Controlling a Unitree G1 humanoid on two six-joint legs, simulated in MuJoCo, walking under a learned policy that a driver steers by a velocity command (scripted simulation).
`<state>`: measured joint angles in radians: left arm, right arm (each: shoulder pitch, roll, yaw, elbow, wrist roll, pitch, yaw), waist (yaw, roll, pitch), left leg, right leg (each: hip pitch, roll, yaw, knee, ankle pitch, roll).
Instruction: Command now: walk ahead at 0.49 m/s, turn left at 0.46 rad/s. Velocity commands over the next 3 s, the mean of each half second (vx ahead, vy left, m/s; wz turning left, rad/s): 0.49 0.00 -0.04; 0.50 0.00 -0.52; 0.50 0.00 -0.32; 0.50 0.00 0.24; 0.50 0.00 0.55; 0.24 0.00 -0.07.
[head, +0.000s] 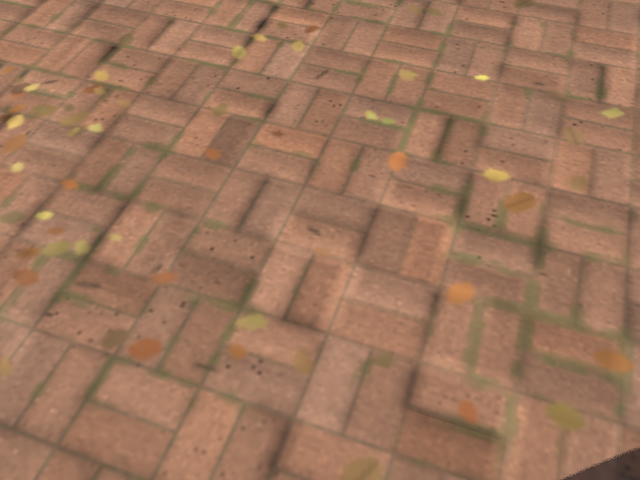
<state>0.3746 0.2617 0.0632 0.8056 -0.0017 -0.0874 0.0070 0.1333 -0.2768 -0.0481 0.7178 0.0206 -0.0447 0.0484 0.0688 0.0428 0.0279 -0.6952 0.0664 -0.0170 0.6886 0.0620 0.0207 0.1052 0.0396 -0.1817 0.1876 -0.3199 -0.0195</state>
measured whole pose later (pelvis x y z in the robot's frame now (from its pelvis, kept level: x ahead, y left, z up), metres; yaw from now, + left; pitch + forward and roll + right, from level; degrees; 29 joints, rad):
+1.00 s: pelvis +0.58 -0.04 +0.01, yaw -21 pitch +2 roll +0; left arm 0.31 0.29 0.06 0.71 -0.02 -0.04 0.00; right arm 0.05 -0.29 -0.04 0.68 -0.01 -0.09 0.01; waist 0.06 0.03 0.05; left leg -0.64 0.08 -0.11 0.65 -0.01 -0.08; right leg -0.14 0.11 0.13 0.36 -0.24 -0.08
